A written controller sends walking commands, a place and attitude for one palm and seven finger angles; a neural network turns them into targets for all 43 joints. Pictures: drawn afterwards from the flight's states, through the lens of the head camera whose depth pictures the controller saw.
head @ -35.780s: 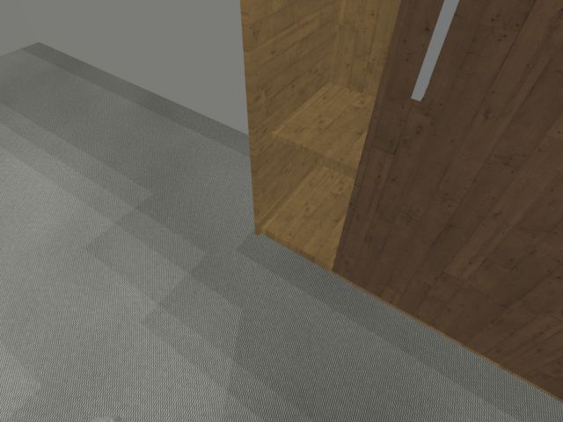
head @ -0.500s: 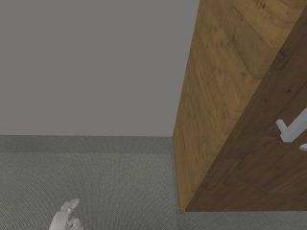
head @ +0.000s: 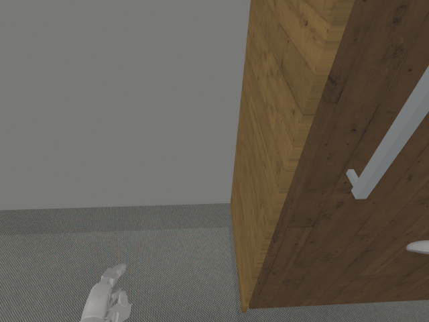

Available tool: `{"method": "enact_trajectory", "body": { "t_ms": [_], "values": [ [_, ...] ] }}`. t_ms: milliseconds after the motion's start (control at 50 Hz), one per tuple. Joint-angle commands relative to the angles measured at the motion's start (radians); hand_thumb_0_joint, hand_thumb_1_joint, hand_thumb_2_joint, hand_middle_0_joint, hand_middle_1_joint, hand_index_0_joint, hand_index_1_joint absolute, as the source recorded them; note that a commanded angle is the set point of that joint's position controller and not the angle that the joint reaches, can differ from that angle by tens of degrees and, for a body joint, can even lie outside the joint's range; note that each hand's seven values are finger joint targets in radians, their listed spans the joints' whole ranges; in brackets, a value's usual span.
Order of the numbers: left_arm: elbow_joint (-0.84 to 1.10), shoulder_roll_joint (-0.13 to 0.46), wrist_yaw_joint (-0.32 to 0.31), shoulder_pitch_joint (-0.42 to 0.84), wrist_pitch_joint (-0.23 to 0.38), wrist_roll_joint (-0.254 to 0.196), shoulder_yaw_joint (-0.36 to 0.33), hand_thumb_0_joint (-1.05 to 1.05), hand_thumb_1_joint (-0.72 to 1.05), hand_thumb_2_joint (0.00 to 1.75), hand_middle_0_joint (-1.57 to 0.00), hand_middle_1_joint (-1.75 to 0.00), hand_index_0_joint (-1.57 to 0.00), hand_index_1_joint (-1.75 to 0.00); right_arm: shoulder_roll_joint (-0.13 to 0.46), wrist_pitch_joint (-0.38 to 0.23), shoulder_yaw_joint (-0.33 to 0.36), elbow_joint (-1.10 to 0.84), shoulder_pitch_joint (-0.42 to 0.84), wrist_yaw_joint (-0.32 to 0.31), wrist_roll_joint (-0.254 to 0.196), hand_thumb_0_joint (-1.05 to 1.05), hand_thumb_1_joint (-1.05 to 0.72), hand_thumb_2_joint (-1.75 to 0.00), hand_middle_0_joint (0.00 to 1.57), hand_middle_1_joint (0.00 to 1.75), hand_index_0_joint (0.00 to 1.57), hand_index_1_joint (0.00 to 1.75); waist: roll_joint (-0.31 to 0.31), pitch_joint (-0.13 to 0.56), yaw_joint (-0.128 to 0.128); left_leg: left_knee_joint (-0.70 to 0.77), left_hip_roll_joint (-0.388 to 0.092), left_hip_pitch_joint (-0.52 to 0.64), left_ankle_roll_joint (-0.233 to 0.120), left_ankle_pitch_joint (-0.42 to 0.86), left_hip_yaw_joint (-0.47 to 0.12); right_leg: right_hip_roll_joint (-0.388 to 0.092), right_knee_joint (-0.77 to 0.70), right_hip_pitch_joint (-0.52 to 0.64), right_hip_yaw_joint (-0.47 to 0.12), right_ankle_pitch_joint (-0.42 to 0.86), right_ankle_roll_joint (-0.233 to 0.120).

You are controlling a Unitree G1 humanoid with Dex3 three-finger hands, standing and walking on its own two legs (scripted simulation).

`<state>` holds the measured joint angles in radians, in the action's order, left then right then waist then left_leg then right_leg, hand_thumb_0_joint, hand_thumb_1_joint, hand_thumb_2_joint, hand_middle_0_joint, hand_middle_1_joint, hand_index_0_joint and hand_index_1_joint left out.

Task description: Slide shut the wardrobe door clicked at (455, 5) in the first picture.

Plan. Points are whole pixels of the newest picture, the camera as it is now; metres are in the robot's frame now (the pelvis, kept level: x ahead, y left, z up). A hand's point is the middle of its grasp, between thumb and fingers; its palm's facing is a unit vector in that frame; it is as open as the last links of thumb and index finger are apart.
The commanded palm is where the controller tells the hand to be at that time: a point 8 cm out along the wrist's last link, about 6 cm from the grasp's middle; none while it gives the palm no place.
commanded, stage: slip the hand off the handle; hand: right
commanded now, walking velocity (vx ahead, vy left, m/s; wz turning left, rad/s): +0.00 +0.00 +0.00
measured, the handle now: (393, 123) +0.32 -0.26 +0.26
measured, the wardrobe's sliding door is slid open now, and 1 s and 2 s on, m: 0.01 0.01 0.01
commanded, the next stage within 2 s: draw the hand back to the body in 0.28 s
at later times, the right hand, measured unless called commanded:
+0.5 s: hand out of the picture +0.16 -0.31 +0.20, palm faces +0.49 +0.85 -0.19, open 14.7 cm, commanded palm +0.11 -0.33 +0.21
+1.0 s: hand out of the picture +0.17 -0.27 +0.17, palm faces +0.38 +0.88 -0.27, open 14.2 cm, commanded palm +0.12 -0.30 +0.20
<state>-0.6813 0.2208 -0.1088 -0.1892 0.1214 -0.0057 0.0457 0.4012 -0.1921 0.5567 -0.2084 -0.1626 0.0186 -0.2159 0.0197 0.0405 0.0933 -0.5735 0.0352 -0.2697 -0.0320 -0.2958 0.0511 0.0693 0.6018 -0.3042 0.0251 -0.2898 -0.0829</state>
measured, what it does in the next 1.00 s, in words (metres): stands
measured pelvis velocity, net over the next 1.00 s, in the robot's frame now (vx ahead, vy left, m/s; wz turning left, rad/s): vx -0.02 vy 0.03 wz -0.02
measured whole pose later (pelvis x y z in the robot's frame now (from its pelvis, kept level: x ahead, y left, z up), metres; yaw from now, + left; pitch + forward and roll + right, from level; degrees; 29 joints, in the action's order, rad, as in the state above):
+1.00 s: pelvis -0.02 +0.03 +0.00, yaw -1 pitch -6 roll +2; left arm -0.62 0.28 -0.09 -0.19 0.25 -0.05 0.04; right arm 0.44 0.15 0.48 -0.29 -0.32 0.13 -0.27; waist 0.06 0.00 0.07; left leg -0.47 0.08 -0.15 -0.07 -0.23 0.09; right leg 0.03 0.57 -0.22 -0.02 -0.25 -0.04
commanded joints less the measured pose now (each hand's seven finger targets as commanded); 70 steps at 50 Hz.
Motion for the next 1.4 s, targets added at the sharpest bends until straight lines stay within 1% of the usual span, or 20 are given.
{"method": "enact_trajectory", "body": {
  "t_ms": [0,60,200,280,380,400,420,520,640,800,880,900,920,940,980,1020,1080,1160,1220,1380],
  "values": [
    [0.157,0.136,-0.018,0.13,0.058,0.009,-0.047,0.0,0.9,0.9,-0.2,-0.3,-0.2,-0.3,0.194,-0.016,-0.006,-0.295,0.18,-0.006,0.016,0.0,0.55,-0.2,0.25,1.15,0.25,1.15,0.098,0.065,-0.021,0.065,-0.002,-0.072,-0.006,0.071,-0.008,-0.086,-0.151,0.128,-0.156,0.115,0.105],
    [0.161,0.137,-0.017,0.129,0.067,0.017,-0.044,0.0,0.9,0.9,-0.2,-0.3,-0.2,-0.3,0.181,-0.015,-0.04,-0.369,0.165,0.005,0.024,0.0,0.55,-0.2,0.25,1.15,0.25,1.15,0.111,0.103,-0.016,0.051,-0.005,-0.063,-0.006,0.087,-0.005,-0.086,-0.151,0.157,-0.176,0.149,0.117],
    [0.158,0.129,-0.004,0.137,0.065,0.015,-0.041,0.0,0.9,0.9,-0.2,-0.3,-0.2,-0.3,0.229,-0.033,0.085,-0.39,0.016,0.003,-0.014,0.0,0.55,-0.2,0.25,1.15,0.25,1.15,0.077,0.122,0.027,0.06,0.0,-0.004,-0.012,0.116,0.011,-0.081,-0.149,0.143,-0.164,0.209,0.141],
    [0.163,0.121,0.002,0.154,0.06,0.007,-0.035,0.0,0.9,0.9,-0.2,-0.3,-0.2,-0.3,0.194,-0.017,0.105,-0.35,-0.069,0.02,-0.058,0.0,0.55,-0.2,0.25,1.15,0.25,1.15,0.071,0.062,0.028,0.065,0.001,-0.022,-0.01,0.114,0.022,-0.078,-0.147,0.118,-0.154,0.204,0.145],
    [0.161,0.132,-0.008,0.15,0.078,0.002,-0.035,0.0,0.9,0.9,-0.2,-0.3,-0.2,-0.3,0.187,-0.015,0.058,-0.337,0.036,0.044,-0.061,0.0,0.55,-0.2,0.25,1.15,0.25,1.15,0.08,0.018,-0.001,0.074,-0.006,-0.071,-0.006,0.043,0.0,-0.069,-0.155,0.083,-0.159,0.05,0.124],
    [0.152,0.141,-0.022,0.149,0.081,-0.026,-0.034,0.0,0.9,0.9,-0.2,-0.3,-0.2,-0.3,0.181,0.102,-0.001,-0.231,-0.041,0.1,-0.089,0.0,0.55,-0.2,0.25,1.15,0.25,1.15,0.072,0.026,-0.007,0.097,-0.014,-0.028,-0.008,0.027,-0.01,-0.083,-0.189,0.084,-0.17,-0.03,0.118],
    [0.18,0.143,-0.032,0.174,0.087,-0.043,-0.027,0.0,0.9,0.9,-0.2,-0.3,-0.2,-0.3,0.195,0.152,-0.012,-0.341,0.051,0.124,-0.103,0.0,0.55,-0.2,0.25,1.15,0.25,1.15,0.096,0.043,-0.012,0.114,-0.018,-0.016,-0.001,0.018,-0.015,-0.073,-0.199,0.096,-0.163,-0.058,0.101],
    [0.175,0.138,-0.067,0.197,0.133,-0.058,-0.007,0.0,0.9,0.9,-0.2,-0.3,-0.2,-0.3,0.276,0.284,0.014,-0.401,0.146,0.159,-0.121,0.0,0.55,-0.2,0.25,1.15,0.25,1.15,0.105,0.087,-0.008,0.147,-0.019,0.052,-0.002,0.003,-0.021,-0.068,-0.213,0.131,-0.174,-0.059,0.078],
    [0.187,0.149,-0.055,0.195,0.153,-0.081,0.001,0.0,0.9,0.9,-0.2,-0.3,-0.2,-0.3,0.369,0.39,0.11,-0.28,0.062,0.266,-0.181,0.0,0.55,-0.2,0.25,1.15,0.25,1.15,0.07,0.015,0.01,0.187,-0.01,0.1,-0.008,0.036,-0.016,-0.07,-0.219,0.126,-0.149,0.047,0.079],
    [0.233,0.165,-0.011,0.187,0.152,-0.104,-0.005,0.0,0.9,0.9,-0.2,-0.3,-0.2,-0.3,0.341,0.452,0.133,-0.151,0.031,0.388,-0.296,0.0,0.51,-0.22,0.25,1.13,0.25,1.13,0.028,0.002,-0.014,0.216,-0.044,0.061,0.043,0.032,-0.132,-0.075,-0.123,0.088,-0.128,0.081,0.066],
    [0.24,0.165,-0.004,0.181,0.168,-0.096,-0.015,0.0,0.9,0.9,-0.2,-0.3,-0.2,-0.3,0.346,0.395,0.088,-0.243,0.108,0.38,-0.259,0.0,0.37,-0.29,0.24,1.04,0.24,1.04,0.083,0.028,-0.03,0.224,-0.054,0.041,0.041,-0.033,-0.155,-0.074,-0.101,0.107,-0.123,0.063,0.062],
    [0.245,0.135,0.022,0.143,0.17,-0.034,-0.037,0.0,0.9,0.9,-0.2,-0.3,-0.2,-0.3,0.463,0.282,0.132,-0.37,0.181,0.128,-0.021,0.0,0.33,-0.31,0.24,1.02,0.24,1.02,0.126,-0.076,-0.015,0.285,-0.089,0.032,0.012,-0.091,-0.187,-0.08,-0.11,0.003,-0.108,0.015,0.091],
    [0.225,0.131,0.025,0.138,0.186,-0.02,-0.04,0.0,0.9,0.9,-0.2,-0.3,-0.2,-0.3,0.272,0.234,0.016,-0.322,0.05,0.029,-0.01,0.0,0.3,-0.32,0.24,1.0,0.24,1.0,0.127,-0.126,-0.041,0.306,-0.088,0.011,-0.008,-0.164,-0.161,-0.073,-0.115,0.021,-0.097,-0.02,0.096],
    [0.212,0.139,0.026,0.102,0.19,-0.021,-0.043,0.0,0.9,0.9,-0.2,-0.3,-0.2,-0.3,0.221,0.215,-0.005,-0.273,-0.062,-0.02,0.002,0.0,0.26,-0.34,0.24,0.98,0.24,0.98,0.062,-0.17,-0.048,0.308,-0.075,-0.026,-0.007,-0.19,-0.129,-0.076,-0.135,0.032,-0.099,-0.064,0.095],
    [0.214,0.134,0.021,0.111,0.177,-0.022,-0.054,0.0,0.9,0.9,-0.2,-0.3,-0.2,-0.3,0.242,0.153,-0.003,-0.373,-0.078,-0.093,0.044,0.0,0.19,-0.37,0.24,0.94,0.24,0.94,0.112,-0.11,-0.036,0.324,-0.071,0.013,-0.004,-0.198,-0.136,-0.07,-0.162,0.077,-0.08,-0.086,0.084],
    [0.201,0.134,0.016,0.106,0.178,-0.011,-0.065,0.0,0.9,0.9,-0.2,-0.3,-0.2,-0.3,0.271,0.091,0.021,-0.422,-0.064,-0.143,0.069,0.0,0.12,-0.41,0.24,0.89,0.24,0.89,0.092,-0.039,-0.032,0.336,-0.086,0.067,-0.003,-0.194,-0.15,-0.067,-0.15,0.098,-0.062,-0.048,0.077],
    [0.179,0.128,0.013,0.086,0.178,-0.005,-0.07,0.0,0.9,0.9,-0.2,-0.3,-0.2,-0.3,0.237,0.037,0.007,-0.406,-0.114,-0.181,0.099,0.0,0.01,-0.46,0.23,0.83,0.23,0.83,0.12,0.026,-0.031,0.302,-0.063,0.119,0.0,-0.063,-0.098,-0.069,-0.19,0.162,-0.064,0.024,0.064],
    [0.16,0.126,0.015,0.093,0.155,-0.007,-0.072,0.0,0.9,0.9,-0.2,-0.3,-0.2,-0.3,0.169,0.02,-0.049,-0.325,-0.174,-0.188,0.11,0.0,-0.14,-0.53,0.23,0.75,0.23,0.75,0.092,-0.019,-0.033,0.282,-0.046,0.138,0.006,0.034,-0.072,-0.081,-0.24,0.174,-0.071,0.069,0.059],
    [0.153,0.132,0.018,0.096,0.133,-0.008,-0.078,0.0,0.9,0.9,-0.2,-0.3,-0.2,-0.3,0.144,0.015,-0.075,-0.279,-0.197,-0.181,0.114,0.0,-0.25,-0.58,0.22,0.68,0.22,0.68,-0.024,-0.027,-0.034,0.277,-0.039,0.157,0.011,0.097,-0.061,-0.092,-0.254,0.184,-0.072,0.14,0.053],
    [0.165,0.12,0.033,0.103,0.096,-0.005,-0.078,0.0,0.9,0.9,-0.2,-0.3,-0.2,-0.3,0.143,0.01,-0.098,-0.33,-0.215,-0.165,0.13,0.0,-0.54,-0.73,0.21,0.51,0.21,0.51,0.045,0.018,-0.019,0.261,-0.033,0.216,0.008,0.257,-0.055,-0.095,-0.265,0.239,-0.071,0.322,0.065]
  ]
}}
